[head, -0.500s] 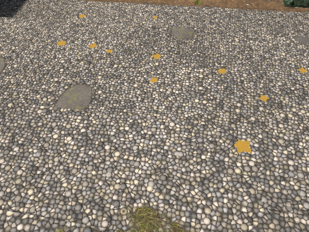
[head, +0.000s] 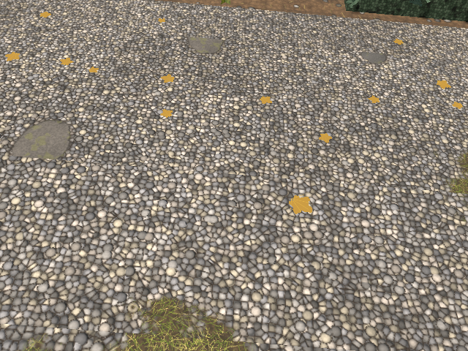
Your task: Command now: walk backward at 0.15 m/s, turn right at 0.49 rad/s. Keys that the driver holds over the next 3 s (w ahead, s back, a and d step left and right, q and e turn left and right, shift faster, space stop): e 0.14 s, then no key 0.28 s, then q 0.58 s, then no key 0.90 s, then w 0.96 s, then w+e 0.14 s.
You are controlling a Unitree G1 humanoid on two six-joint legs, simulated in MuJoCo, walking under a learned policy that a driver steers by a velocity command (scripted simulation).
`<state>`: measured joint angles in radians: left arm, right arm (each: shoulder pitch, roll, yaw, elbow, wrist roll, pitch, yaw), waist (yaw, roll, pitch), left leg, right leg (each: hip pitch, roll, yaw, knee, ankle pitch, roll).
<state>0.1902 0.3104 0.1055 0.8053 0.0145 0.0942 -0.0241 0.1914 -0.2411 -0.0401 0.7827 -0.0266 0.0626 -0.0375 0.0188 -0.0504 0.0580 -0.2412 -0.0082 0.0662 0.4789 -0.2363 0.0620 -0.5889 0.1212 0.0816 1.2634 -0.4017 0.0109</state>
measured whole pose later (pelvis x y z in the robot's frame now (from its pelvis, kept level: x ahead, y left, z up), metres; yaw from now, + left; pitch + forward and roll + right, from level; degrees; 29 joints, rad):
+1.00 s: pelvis -0.08 -0.04 -0.01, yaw +6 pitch +1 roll +1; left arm 0.20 0.26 0.02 0.67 0.04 0.02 0.02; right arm 0.23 -0.29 -0.09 0.71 -0.02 0.05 0.01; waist -0.02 0.01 0.02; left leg -0.41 -0.12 -0.16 0.73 -0.42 0.01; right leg -0.33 0.04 -0.01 0.56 -0.23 -0.05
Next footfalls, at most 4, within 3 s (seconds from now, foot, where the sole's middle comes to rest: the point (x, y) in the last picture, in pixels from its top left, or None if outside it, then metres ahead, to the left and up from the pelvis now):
0.24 right None -0.07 -0.11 -0.78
0.62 left None -0.01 0.08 -0.78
0.94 right None -0.01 -0.12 -0.78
1.32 left None -0.02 0.08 -0.78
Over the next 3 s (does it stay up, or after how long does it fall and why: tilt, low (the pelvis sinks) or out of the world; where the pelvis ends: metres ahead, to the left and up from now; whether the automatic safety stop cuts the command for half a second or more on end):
stays up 0.39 0.02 0.00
